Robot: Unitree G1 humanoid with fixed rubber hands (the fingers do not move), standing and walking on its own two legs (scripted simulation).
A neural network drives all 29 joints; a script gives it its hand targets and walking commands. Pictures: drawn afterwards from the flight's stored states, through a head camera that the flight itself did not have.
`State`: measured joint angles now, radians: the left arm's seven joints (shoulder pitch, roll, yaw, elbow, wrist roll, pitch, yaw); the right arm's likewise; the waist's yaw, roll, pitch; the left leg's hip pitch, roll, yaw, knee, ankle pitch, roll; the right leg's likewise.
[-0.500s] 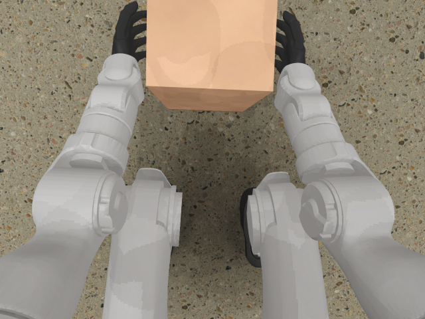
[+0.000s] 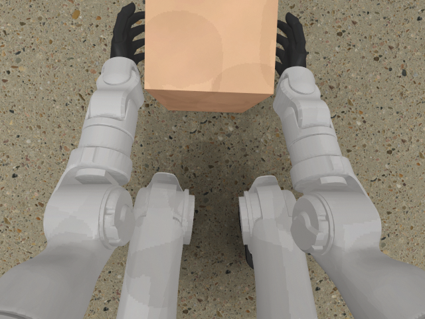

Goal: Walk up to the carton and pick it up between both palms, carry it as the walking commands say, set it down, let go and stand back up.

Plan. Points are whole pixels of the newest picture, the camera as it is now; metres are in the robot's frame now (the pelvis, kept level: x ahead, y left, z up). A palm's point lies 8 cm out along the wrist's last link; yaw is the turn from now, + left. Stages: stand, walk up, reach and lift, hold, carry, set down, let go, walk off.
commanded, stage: reach and lift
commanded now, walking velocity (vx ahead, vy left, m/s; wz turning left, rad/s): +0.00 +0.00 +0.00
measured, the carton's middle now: (208, 64) +0.53 +0.03 -0.19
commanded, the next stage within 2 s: none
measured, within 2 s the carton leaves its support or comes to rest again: neither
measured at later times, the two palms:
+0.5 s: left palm (112, 48) +0.50 +0.16 -0.06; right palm (306, 59) +0.50 -0.11 -0.06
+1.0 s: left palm (86, 36) +0.48 +0.16 +0.02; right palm (335, 54) +0.48 -0.11 +0.02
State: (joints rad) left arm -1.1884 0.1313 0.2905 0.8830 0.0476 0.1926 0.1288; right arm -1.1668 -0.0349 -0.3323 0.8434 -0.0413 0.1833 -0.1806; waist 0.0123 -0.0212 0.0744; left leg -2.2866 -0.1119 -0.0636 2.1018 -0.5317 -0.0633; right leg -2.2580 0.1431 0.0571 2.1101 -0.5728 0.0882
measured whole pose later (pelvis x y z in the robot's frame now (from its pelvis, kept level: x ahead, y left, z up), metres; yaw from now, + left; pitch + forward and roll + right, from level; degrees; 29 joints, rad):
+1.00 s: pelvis +0.01 +0.00 +0.10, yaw +0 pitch +41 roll -1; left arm -1.02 0.01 0.40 0.77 0.18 0.28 0.08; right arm -0.97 0.08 -0.44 0.70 -0.16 0.26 -0.14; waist 0.01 -0.02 -0.11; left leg -2.00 -0.14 -0.10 1.79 -0.50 -0.07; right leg -1.98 0.16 0.09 1.80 -0.54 0.08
